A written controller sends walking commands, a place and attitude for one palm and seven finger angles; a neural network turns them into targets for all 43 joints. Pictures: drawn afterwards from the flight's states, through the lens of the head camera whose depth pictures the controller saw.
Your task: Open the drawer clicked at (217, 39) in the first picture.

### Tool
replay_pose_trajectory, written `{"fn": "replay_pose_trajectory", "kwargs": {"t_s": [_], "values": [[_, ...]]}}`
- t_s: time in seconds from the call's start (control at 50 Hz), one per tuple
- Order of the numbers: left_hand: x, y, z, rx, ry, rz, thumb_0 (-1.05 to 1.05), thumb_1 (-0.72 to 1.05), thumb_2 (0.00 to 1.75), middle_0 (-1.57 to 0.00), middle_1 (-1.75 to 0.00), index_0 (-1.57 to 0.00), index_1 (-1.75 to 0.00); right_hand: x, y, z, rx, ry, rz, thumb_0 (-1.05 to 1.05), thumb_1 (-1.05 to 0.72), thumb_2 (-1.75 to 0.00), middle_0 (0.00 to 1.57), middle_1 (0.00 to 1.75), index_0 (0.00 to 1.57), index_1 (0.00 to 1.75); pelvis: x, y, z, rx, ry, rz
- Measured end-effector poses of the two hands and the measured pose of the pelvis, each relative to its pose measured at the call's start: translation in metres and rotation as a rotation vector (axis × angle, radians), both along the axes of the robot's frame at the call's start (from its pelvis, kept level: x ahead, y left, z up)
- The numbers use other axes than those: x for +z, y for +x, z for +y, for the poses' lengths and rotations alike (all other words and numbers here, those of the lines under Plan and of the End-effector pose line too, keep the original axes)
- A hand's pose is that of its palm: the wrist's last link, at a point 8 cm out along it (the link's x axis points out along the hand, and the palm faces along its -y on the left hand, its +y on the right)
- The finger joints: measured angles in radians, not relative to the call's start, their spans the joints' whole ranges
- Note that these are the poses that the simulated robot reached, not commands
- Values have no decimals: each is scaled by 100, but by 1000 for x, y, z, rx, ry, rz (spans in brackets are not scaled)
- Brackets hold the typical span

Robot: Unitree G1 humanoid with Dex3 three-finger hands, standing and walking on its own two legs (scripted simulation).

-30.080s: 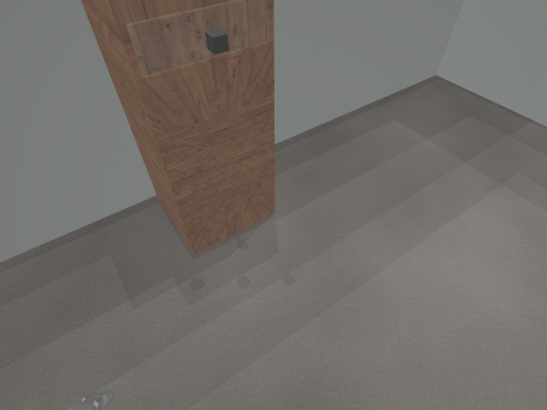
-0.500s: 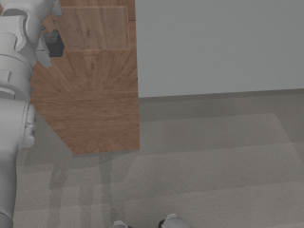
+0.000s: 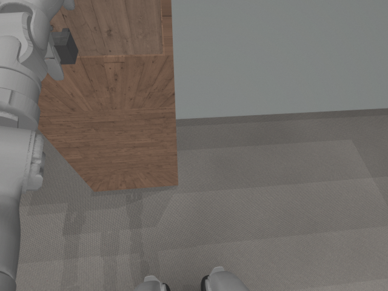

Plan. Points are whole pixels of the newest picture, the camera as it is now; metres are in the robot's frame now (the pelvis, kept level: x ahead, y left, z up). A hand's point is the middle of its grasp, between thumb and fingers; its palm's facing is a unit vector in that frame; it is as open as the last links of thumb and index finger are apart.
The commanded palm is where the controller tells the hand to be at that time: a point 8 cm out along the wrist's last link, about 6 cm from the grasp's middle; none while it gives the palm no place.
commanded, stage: lower the fingers behind the handle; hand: left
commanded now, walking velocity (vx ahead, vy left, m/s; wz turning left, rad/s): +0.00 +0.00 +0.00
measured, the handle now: (63, 42) +0.60 +0.20 +0.16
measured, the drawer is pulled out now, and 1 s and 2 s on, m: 0.00 0.00 0.00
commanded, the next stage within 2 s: lift the fingers back up to retry in 0.26 s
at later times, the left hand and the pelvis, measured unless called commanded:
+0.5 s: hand (49, 28) +0.56 +0.20 +0.21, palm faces +0.02 +0.00 -1.00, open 13.8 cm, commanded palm +0.58 +0.20 +0.20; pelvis +0.01 +0.00 +0.00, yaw +0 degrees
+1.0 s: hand (45, 23) +0.56 +0.20 +0.22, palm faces -0.02 -0.01 -1.00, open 13.5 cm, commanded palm +0.59 +0.20 +0.27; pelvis +0.02 +0.00 +0.01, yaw +1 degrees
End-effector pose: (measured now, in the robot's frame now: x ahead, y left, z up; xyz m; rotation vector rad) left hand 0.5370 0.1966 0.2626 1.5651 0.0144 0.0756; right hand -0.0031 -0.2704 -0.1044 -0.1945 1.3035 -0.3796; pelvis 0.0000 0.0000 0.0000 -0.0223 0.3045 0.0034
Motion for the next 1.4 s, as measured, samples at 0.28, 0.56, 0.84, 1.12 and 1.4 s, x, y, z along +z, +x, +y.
{"fn": "replay_pose_trajectory", "kwargs": {"t_s": [0.28, 0.56, 0.84, 1.12, 1.4], "values": [[0, 0, 0, 2, 1, 6, 0, -49, 30, -32, -120, -26, -137, -1, 7, -1, 6, 5, -5, 0, -91, -89, 20, 30, 20, 30, 0, 3, -2, 5, -1, -1], [1, 0, 0, 0, -2, 27, 0, -49, 30, -32, -120, -27, -135, 1, 9, 0, 0, 10, -9, 0, -91, -89, 20, 30, 20, 30, 2, 6, -2, 5, -4, -7], [6, 3, 4, -32, -11, 57, 0, -49, 30, -32, -120, -32, -128, 3, 6, 8, -13, 33, -4, 0, -91, -89, 20, 30, 20, 30, 9, 14, 1, 4, -4, -22], [11, 5, 5, -50, -12, 59, 0, -49, 30, -36, -122, -42, -122, 5, 16, 11, 13, 49, -3, 0, -91, -89, 20, 30, 20, 30, 15, 23, 3, 16, -4, -28], [11, 5, 4, -36, -9, 48, 0, -49, 30, -36, -122, -45, -121, 8, 25, 6, 27, 48, -20, 0, -91, -89, 20, 30, 20, 30, 16, 24, 0, 20, -2, -32]]}}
